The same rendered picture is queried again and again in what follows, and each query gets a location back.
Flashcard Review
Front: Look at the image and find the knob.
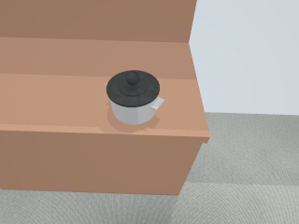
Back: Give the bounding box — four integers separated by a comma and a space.
125, 71, 140, 85

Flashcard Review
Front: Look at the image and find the table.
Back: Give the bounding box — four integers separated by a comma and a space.
0, 0, 210, 196

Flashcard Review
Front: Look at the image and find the lid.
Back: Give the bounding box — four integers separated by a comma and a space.
106, 70, 160, 107

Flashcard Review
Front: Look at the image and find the pot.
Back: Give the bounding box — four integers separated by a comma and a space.
106, 84, 164, 125

